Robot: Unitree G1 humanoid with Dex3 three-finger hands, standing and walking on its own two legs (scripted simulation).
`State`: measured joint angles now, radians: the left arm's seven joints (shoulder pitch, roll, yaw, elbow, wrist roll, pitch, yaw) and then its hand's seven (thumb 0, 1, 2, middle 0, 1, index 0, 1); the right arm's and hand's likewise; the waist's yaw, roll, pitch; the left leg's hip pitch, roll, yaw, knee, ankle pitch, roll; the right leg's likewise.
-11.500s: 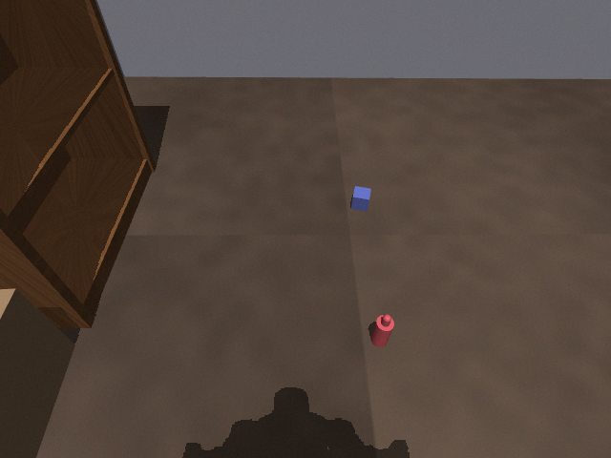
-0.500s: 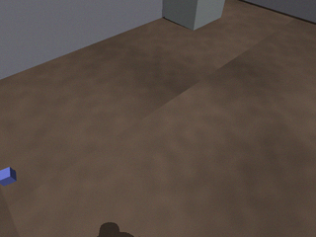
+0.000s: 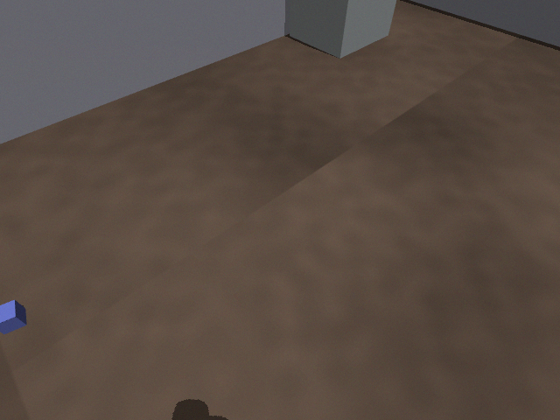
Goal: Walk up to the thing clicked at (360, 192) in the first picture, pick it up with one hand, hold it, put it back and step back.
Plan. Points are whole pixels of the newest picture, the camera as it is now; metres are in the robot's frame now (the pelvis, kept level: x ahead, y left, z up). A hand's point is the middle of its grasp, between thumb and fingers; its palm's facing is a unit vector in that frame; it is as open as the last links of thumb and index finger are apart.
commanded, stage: stand
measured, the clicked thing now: (9, 317) +0.60 +0.99 -0.75
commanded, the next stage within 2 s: walk up in 0.76 s
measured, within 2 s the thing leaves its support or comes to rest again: neither
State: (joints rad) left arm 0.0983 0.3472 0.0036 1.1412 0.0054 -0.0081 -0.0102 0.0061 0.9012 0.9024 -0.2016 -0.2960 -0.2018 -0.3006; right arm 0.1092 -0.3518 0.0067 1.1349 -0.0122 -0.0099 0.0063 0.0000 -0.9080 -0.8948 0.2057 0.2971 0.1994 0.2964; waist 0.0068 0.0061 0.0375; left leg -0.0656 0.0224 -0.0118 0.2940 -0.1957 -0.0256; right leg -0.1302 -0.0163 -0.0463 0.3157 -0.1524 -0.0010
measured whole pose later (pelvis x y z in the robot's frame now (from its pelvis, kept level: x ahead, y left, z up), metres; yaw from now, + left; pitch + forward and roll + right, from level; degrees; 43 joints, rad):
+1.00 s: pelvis +0.03 +0.03 -0.01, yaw +1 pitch -2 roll -1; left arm 0.24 0.39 0.08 1.03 0.04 -0.04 -0.06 0.00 0.90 0.90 -0.20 -0.30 -0.20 -0.30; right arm 0.20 -0.43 -0.08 1.04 -0.05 -0.02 0.07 0.00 -0.91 -0.89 0.21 0.30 0.20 0.30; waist 0.05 0.02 0.05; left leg -0.34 0.06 0.01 0.71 -0.47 0.02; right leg -0.10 -0.03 -0.05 0.39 -0.26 -0.02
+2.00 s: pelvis +0.46 +0.04 -0.02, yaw -3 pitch -2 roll -2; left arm 0.31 0.41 0.06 0.84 0.01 -0.07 -0.06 0.01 0.90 0.90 -0.20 -0.30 -0.20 -0.30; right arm 0.29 -0.43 -0.08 0.87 -0.03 -0.05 0.07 0.00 -0.91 -0.90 0.20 0.30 0.20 0.30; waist 0.03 0.02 0.07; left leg -0.47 0.09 0.01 0.63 -0.16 -0.01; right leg -0.07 0.02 -0.08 0.47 -0.36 -0.02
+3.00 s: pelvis +0.76 +0.00 -0.03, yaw -1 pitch -3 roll +0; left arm 0.26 0.40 0.03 0.87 -0.01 -0.02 0.00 0.01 0.90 0.90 -0.20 -0.30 -0.20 -0.30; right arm 0.24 -0.38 -0.04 0.91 -0.02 -0.03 0.02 0.00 -0.91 -0.90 0.20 0.30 0.20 0.30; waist 0.03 -0.02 0.13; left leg -0.37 0.00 0.02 0.61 -0.20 0.01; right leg -0.27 -0.07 -0.08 0.70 -0.37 -0.01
